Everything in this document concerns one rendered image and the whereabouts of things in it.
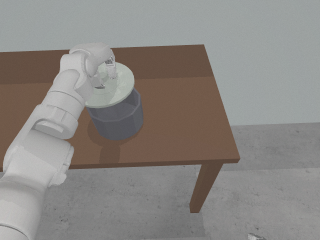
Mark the table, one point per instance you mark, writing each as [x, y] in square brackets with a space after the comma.
[184, 119]

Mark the pot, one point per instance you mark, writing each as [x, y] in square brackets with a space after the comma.
[119, 121]

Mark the lid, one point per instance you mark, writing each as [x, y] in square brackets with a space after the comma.
[115, 91]

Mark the left robot hand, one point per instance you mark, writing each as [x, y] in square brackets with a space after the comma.
[105, 55]

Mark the left robot upper arm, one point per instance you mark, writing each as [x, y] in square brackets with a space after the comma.
[41, 160]

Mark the knob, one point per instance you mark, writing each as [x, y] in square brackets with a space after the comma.
[103, 75]

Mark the left robot forearm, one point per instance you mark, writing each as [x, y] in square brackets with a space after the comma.
[60, 110]

